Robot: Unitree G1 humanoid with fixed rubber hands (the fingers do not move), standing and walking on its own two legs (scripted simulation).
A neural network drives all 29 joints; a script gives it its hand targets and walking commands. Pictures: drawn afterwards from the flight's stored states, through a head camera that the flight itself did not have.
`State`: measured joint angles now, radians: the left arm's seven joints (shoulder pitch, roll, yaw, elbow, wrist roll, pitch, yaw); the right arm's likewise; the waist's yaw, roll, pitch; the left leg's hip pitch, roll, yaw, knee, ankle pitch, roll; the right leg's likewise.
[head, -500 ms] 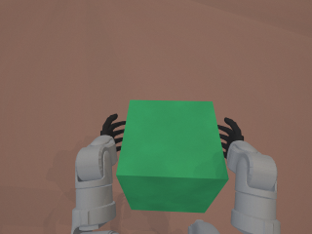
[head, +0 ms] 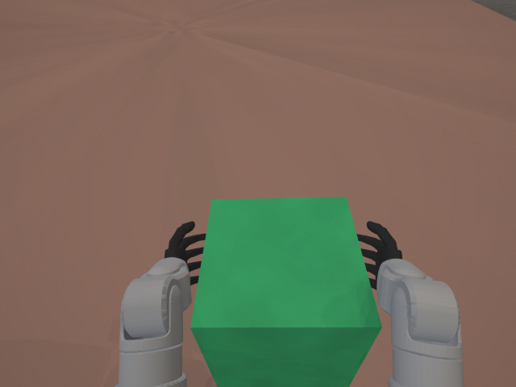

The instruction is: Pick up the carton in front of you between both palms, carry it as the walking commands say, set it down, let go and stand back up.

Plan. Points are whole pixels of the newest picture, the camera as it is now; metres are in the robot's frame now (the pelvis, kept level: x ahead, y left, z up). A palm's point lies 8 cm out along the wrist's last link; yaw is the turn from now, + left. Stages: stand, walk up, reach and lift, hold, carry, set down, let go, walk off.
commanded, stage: carry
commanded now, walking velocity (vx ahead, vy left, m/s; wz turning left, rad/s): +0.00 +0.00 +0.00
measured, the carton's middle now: (280, 297) +0.26 +0.01 +0.00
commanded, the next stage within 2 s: none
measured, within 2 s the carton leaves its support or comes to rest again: neither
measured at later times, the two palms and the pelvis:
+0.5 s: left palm (200, 187) +0.44 +0.16 +0.08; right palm (362, 195) +0.42 -0.14 +0.08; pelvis +0.17 +0.03 -0.01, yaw -4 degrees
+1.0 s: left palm (210, 216) +0.41 +0.14 +0.03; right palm (370, 225) +0.39 -0.16 +0.03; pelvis +0.14 +0.01 -0.02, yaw -4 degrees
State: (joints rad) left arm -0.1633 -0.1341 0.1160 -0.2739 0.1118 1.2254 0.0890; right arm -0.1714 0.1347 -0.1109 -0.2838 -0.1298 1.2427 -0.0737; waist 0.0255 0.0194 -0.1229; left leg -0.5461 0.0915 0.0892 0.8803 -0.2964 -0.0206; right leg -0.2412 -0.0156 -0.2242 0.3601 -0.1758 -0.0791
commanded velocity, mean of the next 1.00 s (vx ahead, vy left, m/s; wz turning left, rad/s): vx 0.00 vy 0.00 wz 0.00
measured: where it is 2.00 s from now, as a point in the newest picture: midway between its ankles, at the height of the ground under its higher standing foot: outside the picture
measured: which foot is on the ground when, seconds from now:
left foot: up 0.00-0.16, down 0.18-1.00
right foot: down 0.00-1.00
